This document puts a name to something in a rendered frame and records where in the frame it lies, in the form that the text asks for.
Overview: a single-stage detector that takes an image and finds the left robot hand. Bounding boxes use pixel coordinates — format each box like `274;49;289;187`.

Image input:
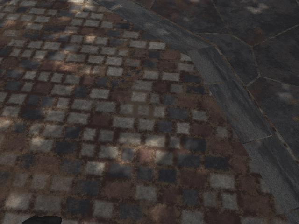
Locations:
22;215;62;224

